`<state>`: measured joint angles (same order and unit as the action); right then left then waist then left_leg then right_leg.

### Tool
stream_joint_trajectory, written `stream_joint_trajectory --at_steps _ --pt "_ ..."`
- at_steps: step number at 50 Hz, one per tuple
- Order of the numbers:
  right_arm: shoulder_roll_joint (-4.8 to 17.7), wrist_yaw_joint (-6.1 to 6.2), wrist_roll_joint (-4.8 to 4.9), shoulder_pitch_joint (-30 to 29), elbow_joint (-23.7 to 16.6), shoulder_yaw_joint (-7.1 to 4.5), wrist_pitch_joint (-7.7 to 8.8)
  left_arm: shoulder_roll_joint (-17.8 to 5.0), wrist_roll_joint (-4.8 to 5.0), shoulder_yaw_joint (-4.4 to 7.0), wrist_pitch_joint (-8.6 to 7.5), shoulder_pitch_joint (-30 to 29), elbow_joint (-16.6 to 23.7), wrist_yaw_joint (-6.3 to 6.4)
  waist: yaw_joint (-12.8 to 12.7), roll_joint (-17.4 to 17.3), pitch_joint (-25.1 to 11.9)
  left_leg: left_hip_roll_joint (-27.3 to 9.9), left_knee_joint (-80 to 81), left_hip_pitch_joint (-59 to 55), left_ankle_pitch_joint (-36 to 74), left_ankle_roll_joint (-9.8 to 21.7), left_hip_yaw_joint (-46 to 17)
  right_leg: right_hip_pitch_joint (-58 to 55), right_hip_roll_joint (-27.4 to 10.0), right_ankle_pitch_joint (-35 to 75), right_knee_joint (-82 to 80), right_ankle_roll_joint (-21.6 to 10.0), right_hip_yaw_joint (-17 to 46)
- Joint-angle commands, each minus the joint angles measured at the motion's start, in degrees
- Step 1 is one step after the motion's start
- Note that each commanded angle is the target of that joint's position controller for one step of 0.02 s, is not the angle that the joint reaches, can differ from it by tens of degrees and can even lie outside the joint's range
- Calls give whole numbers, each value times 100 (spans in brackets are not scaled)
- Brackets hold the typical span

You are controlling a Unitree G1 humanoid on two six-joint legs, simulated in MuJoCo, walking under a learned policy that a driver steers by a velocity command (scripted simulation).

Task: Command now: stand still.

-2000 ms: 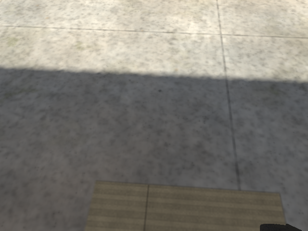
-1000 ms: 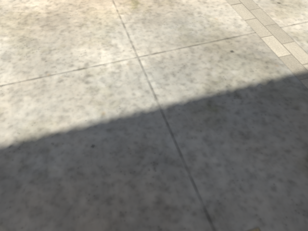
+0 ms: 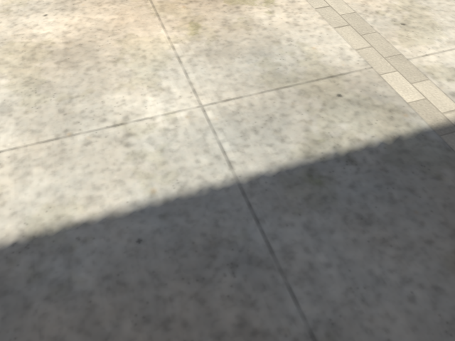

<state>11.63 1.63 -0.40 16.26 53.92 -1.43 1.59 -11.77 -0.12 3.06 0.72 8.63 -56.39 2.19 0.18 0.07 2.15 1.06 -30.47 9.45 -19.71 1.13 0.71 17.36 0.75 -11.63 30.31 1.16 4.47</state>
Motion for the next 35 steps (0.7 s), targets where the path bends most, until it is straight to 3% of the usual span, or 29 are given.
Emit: stream_joint_trajectory --at_steps 1,15,16,17,18,19,20,22,24,26,28,29,30,31,32,33,35 --pt "551 16 2 266 -115 -104 50 -580 3 97 -51 -53 92 23 -10 -4 -82 -322 834 812 457 102 -323 -784 -209 876 -312 -255 198" --pt "466 5 4 490 215 -39 41 -571 13 31 -32 39 -406 45 -25 -34 14 -298 960 717 561 117 -295 -759 -186 835 -418 -215 127" --pt "442 7 6 609 291 -35 32 -502 12 10 -26 136 -478 44 -17 -92 -97 -286 1072 668 -44 148 -304 -787 -90 272 -381 -213 14" --pt "578 21 40 669 318 -81 12 -517 36 15 -23 141 -499 46 20 -236 14 -335 1226 698 -955 266 -449 -574 94 -557 -156 -213 -191" --pt "823 46 81 667 280 -156 -3 -561 65 32 -50 78 -468 41 79 -523 188 -578 1475 693 -1926 496 -856 -150 279 -1338 242 -222 -439" --pt "993 66 121 785 257 -208 8 -602 82 36 -121 -170 -350 15 198 -771 435 -1082 1901 573 -2680 806 -1552 465 299 -1491 717 -238 -595" --pt "1191 79 147 753 235 -281 53 -558 108 17 -224 -412 -206 -27 249 -990 727 -1700 2240 532 -2877 1125 -2290 919 74 -1204 1225 -287 -592" --pt "1094 68 110 747 222 -291 186 -547 162 20 -397 -586 -99 -119 270 -860 1012 -2126 2353 106 -2093 1384 -2713 1748 -337 -1384 1852 -395 -345" --pt "977 12 157 695 185 -283 246 -524 214 13 -531 -566 -69 -203 215 -664 907 -1940 2167 -394 -1237 1204 -2251 1875 -491 -1484 1404 -487 -357" --pt "1042 -35 220 549 152 -300 224 -474 218 24 -615 -397 -143 -262 56 -627 645 -1487 1909 -41 -606 961 -1470 716 -260 -909 388 -457 -742" --pt "1098 -65 221 470 117 -303 182 -559 203 128 -593 594 -550 -274 -352 -574 217 -1084 1286 819 -1 796 -969 -1134 211 -29 -140 -336 -1107" --pt "1040 -69 209 307 51 -270 212 -714 204 211 -568 1218 -703 -247 -672 -398 -39 -883 524 1236 724 620 -682 -1938 56 -109 -270 -430 -770" --pt "634 -104 119 54 -148 -149 256 -1199 167 325 -567 2020 -814 -191 -944 907 -378 -315 -1645 2049 478 201 18 -2698 -1216 -697 -1050 -878 1083" --pt "306 -79 190 163 -351 -97 369 -1573 97 336 -628 2455 -848 -263 -858 1917 -711 311 -3183 3242 -1195 51 -163 -3216 -2302 -1505 -2027 -1733 3646" --pt "672 -83 337 31 -380 -177 445 -1183 61 189 -719 1864 -742 -289 -597 1021 -244 -126 -4071 3734 -1048 196 -689 -2780 -2399 -2057 -2040 -1781 3591" --pt "786 -135 391 -102 -411 -200 498 -882 72 91 -769 1317 -535 -313 -421 694 126 -409 -4174 3945 -392 359 -723 -2391 -2141 -2010 -2067 -1548 2840" --pt "851 -135 243 -165 -367 -274 509 -736 48 -12 -776 783 -319 -372 -171 369 320 -785 -3680 3669 545 379 -534 -1822 -1665 -798 -2202 -1204 1652"
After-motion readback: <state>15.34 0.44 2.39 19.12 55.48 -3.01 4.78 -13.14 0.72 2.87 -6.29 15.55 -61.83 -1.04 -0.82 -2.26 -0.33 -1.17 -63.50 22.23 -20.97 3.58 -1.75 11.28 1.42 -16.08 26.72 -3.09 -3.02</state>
